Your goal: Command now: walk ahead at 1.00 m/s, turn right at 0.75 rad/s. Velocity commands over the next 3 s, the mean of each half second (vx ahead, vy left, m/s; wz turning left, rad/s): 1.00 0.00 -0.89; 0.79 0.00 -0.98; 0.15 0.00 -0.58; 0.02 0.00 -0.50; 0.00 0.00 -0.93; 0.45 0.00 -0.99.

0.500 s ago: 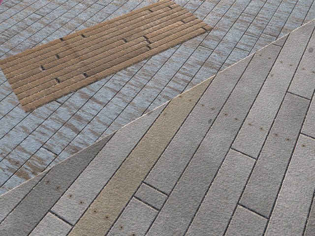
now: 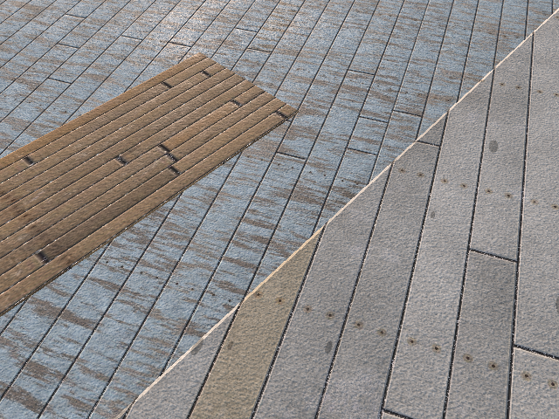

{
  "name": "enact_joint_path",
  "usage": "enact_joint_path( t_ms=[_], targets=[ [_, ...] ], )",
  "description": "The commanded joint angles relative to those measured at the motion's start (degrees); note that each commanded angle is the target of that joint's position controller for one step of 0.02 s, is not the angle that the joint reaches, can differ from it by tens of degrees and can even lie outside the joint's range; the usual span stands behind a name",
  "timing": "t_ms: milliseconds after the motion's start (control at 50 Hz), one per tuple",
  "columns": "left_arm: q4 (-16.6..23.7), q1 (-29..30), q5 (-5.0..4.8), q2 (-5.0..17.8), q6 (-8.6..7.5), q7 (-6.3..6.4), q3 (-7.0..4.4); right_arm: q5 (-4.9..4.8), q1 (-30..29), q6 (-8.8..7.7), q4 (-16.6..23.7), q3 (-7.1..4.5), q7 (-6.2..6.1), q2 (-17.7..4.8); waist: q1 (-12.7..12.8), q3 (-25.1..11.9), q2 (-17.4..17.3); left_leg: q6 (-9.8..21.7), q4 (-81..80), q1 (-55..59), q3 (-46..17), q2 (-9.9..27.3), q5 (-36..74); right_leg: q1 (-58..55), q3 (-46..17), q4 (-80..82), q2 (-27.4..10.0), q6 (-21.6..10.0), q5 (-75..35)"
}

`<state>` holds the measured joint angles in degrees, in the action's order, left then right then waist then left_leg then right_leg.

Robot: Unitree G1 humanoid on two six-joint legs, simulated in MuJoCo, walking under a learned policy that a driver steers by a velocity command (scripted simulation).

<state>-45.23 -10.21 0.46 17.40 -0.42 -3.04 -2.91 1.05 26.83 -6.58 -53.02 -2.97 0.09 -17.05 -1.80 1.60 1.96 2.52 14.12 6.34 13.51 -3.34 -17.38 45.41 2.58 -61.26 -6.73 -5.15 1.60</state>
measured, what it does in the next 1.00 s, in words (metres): walks ahead, turning right: right foot, then left foot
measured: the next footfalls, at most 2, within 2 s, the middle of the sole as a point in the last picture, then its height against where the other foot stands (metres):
right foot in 0.16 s outside the picture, level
left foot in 0.58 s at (294, 312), level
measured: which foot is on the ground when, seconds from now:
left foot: down 0.00-0.16, up 0.18-0.56, down 0.58-1.00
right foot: up 0.00-0.14, down 0.16-0.60, up 0.62-1.00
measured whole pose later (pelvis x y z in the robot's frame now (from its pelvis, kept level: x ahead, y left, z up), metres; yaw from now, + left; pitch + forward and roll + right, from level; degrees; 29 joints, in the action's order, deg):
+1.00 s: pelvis +0.77 -0.23 -0.02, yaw -55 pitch +0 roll +3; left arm -32.6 2.4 2.5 17.4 -0.1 -4.5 -1.4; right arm 0.2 25.5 -3.8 -48.0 -2.0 -0.3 -15.7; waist -3.9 4.8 3.3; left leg -3.6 28.4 5.6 17.6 3.2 -27.6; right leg 36.0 7.2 -38.7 1.2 -7.5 2.0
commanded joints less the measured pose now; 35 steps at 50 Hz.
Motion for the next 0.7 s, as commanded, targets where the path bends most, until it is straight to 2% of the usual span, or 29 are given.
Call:
enact_joint_path(
  t_ms=[20,40,60,80,100,120,140,160,180,200,220,240,260,280,320,360,380,420,460,500,540,560,580,600,620,640,660,680,700],
  targets=[
    [5.38,4.89,0.03,-1.37,-0.55,-1.47,1.51,-0.45,-7.32,-1.96,4.85,0.4,-0.51,-3.37,3.85,7.58,-4.73,-0.73,-7.71,-14.39,2.55,12.65,42.41,-9.92,4.64,11.9,1.09,-2.09,-8.33],
    [5.9,6.66,0.32,-0.3,-0.66,-1.68,1.45,-0.7,-5.56,-1.89,4.16,0.43,-0.88,-4.19,3.38,7.5,-3.34,-1.39,-5.98,-11.03,3.03,12.73,55.04,-11.96,8.0,15.27,4.3,-3.03,-8.81],
    [5.54,5.45,0.59,0.39,-0.76,-1.78,1.34,-0.64,-4.88,-1.55,4.08,0.08,-1.44,-6.12,4.28,5.99,-4.65,-1.97,-2.34,-7.74,3.63,13.01,64.26,-14.77,9.69,17.49,6.82,-3.96,-8.94],
    [4.65,1.93,0.42,1.98,-0.69,-1.75,0.92,-0.35,-5.43,-0.89,4.73,-0.5,-2.29,-8.55,6.43,2.59,-6.43,-2.26,2.43,-5.04,3.11,14.18,72.8,-19.66,10.41,18.28,9.11,-4.72,-6.46],
    [2.89,-5.48,0.4,4.22,-0.54,-1.53,0.12,0.11,-7.24,0.09,5.51,-1.15,-2.97,-10.8,10.72,-1.65,-8.06,-2.3,11.67,-4.16,2.45,15.43,81.36,-27.19,10.26,17.95,11.31,-5.59,-2.79],
    [-0.21,-17.06,0.35,6.88,-0.36,-0.99,-1.23,0.58,-10.6,1.22,6.81,-1.77,-3.23,-12.64,16.59,-7.12,-8.94,-1.85,25.85,-6.94,1.23,16.47,84.27,-38.82,8.34,17.17,12.61,-7.13,1.19],
    [-3.72,-28.95,0.14,9.8,-0.3,0.21,-2.99,0.92,-14.08,2.14,7.96,-2.13,-2.77,-13.07,21.88,-11.27,-6.81,-1.12,45.3,-14.41,-0.26,15.77,72.95,-51.92,3.05,20.84,12.02,-9.5,5.4],
    [-3.83,-25.68,-1.63,12.31,0.31,1.57,-4.68,0.59,-16.59,2.09,8.48,-1.3,-1.14,-8.25,19.4,-6.29,5.81,-1.87,70.13,-27.58,-0.6,3.08,15.9,-55.2,-4.61,26.89,9.36,-11.76,8.0],
    [-1.4,-19.3,0.83,19.11,1.03,1.62,-5.66,0.06,-8.45,0.95,15.08,0.62,-0.51,-3.0,7.52,-13.68,17.21,-5.38,86.35,-49.05,-9.27,-3.04,-12.24,-68.86,-38.19,30.95,-3.71,-24.16,0.73],
    [1.87,-16.31,0.81,18.12,1.03,2.26,-5.83,0.58,-10.09,-0.66,16.96,1.44,-0.52,-4.33,9.25,-21.05,7.75,-4.07,86.22,-56.77,-19.7,-0.18,-8.61,-72.02,-54.6,44.76,-9.03,-27.36,20.14],
    [1.51,-14.98,1.07,13.78,0.76,3.28,-4.98,1.08,-12.69,-1.62,16.77,1.41,-0.38,-6.27,7.52,-11.63,-2.47,-3.34,80.47,-58.5,-20.78,3.82,-5.95,-61.74,-52.55,49.65,-9.3,-23.27,30.06],
    [0.46,-13.67,0.87,10.68,0.19,3.48,-4.06,1.51,-14.81,-1.53,16.77,1.37,-0.32,-6.1,4.37,-5.38,-8.82,-3.59,73.15,-55.08,-20.11,6.67,-4.19,-50.61,-46.55,50.02,-7.06,-19.48,29.03],
    [0.38,-12.43,0.41,10.2,-0.82,3.68,-3.62,2.73,-15.4,-0.49,16.83,1.86,-0.4,-4.95,1.92,-1.36,-9.74,-4.29,69.13,-51.33,-19.66,8.25,-4.75,-40.99,-40.61,49.72,-4.29,-17.74,22.71],
    [0.68,-10.51,0.29,9.03,-1.73,3.73,-3.1,3.43,-14.92,1.39,16.55,2.27,-0.41,-4.24,-0.18,0.9,-10.1,-5.32,65.29,-46.56,-19.38,9.88,-4.18,-31.88,-35.56,50.35,-1.44,-16.62,19.43],
    [1.66,-8.66,-0.18,8.79,-3.18,3.25,-2.84,3.61,-15.83,3.73,17.3,2.88,-0.16,-3.0,-1.33,1.69,-7.93,-6.97,57.14,-41.21,-17.03,11.56,-2.76,-22.33,-28.12,51.62,3.33,-15.79,15.52],
    [1.94,-9.85,-0.26,8.99,-3.88,2.98,-3.1,2.75,-23.0,3.77,20.19,3.31,0.35,-2.68,0.9,4.0,-6.65,-7.62,45.88,-39.03,-15.02,11.97,5.26,-18.87,-23.86,52.44,6.45,-14.42,8.5],
    [2.13,-10.4,-0.29,9.39,-3.87,2.84,-3.41,2.13,-26.07,3.61,21.54,3.84,0.63,-1.51,2.18,3.85,-4.99,-7.49,39.73,-37.5,-14.71,11.36,10.89,-19.37,-22.95,52.33,7.44,-13.27,7.1],
    [2.21,-12.56,-0.74,9.82,-3.68,2.51,-3.97,1.18,-29.94,3.37,22.64,4.12,0.88,-1.13,5.35,2.69,-2.4,-6.81,30.73,-36.97,-13.92,8.99,18.83,-25.45,-22.77,50.4,8.31,-11.02,-0.05],
    [2.24,-14.53,-0.61,10.29,-3.42,2.28,-4.41,0.56,-32.43,3.14,23.76,4.01,0.89,-1.96,7.71,1.03,0.08,-6.21,24.93,-37.66,-13.76,6.74,20.59,-33.09,-24.29,47.74,7.12,-9.98,-7.0],
    [2.62,-14.19,-0.41,10.59,-3.21,2.77,-4.71,0.42,-33.61,2.64,24.89,3.72,0.88,-2.97,7.97,0.56,1.27,-5.54,19.15,-35.03,-15.14,5.48,20.05,-37.08,-26.3,45.23,5.55,-8.59,-9.8],
    [3.6,-11.11,-0.22,12.33,-3.34,3.07,-5.13,0.27,-27.62,2.33,23.44,2.5,0.36,-5.88,4.54,-2.54,1.89,-4.5,15.16,-24.74,-16.01,2.87,15.25,-38.53,-27.83,39.19,5.25,-6.2,-16.93],
    [3.78,-9.56,0.12,13.9,-3.6,2.76,-5.31,-0.06,-19.47,2.08,21.35,1.21,-0.32,-8.74,0.12,-7.49,0.8,-3.61,15.58,-15.81,-15.76,1.96,9.98,-38.85,-26.8,29.83,6.23,-5.08,-22.66],
    [4.32,-6.31,-0.04,14.0,-4.15,2.38,-5.17,0.15,-6.72,1.9,18.47,-0.05,-1.26,-10.91,-7.41,-13.27,-0.61,-2.74,16.56,-1.65,-15.57,3.84,6.49,-33.24,-24.06,16.0,8.66,-3.84,-22.33],
    [6.07,-5.77,-0.07,6.06,-5.02,2.38,-2.92,1.74,5.86,1.57,16.55,-1.51,-2.51,-14.7,-10.59,-20.81,-9.16,-1.83,15.07,12.16,-29.59,17.16,-16.11,-23.17,-19.48,-4.13,11.91,-3.74,2.07],
    [9.98,-12.12,-3.11,0.28,-4.93,1.81,-0.79,3.22,-0.7,1.92,17.76,-2.55,-2.17,-19.12,-1.88,-26.13,-29.85,4.11,-0.17,18.43,-66.12,30.91,-32.15,-6.14,-13.52,-17.01,16.99,-1.62,27.92],
    [7.57,-8.46,-1.01,4.68,-3.44,2.71,-0.56,2.75,-9.42,2.47,19.99,-2.02,-1.72,-12.38,-1.52,-15.91,-16.3,4.77,-0.64,9.13,-63.62,28.52,-36.12,-0.21,-11.51,-21.25,10.73,-1.81,20.85],
    [7.58,-4.63,0.43,7.1,-2.79,2.22,-1.18,2.2,-11.08,2.69,20.01,-0.9,-1.38,-7.91,-1.97,-10.84,-8.42,4.43,1.42,2.89,-51.92,25.99,-28.04,-0.43,-9.55,-19.54,8.25,-1.44,16.52],
    [7.74,-2.67,1.06,7.52,-2.25,1.61,-1.3,2.27,-10.26,2.75,18.43,-0.44,-0.96,-5.95,-1.69,-6.88,-3.36,3.81,1.11,-2.71,-43.09,23.48,-16.61,-1.8,-8.53,-17.73,6.15,-0.96,14.69],
    [8.92,-0.99,1.69,6.27,-1.63,0.61,-1.07,2.0,-8.48,2.43,16.45,-0.33,-1.0,-5.94,-0.92,-4.43,-4.82,3.29,0.48,-6.43,-36.73,21.59,-10.32,-2.01,-8.47,-16.6,4.31,-0.74,14.37]
  ],
)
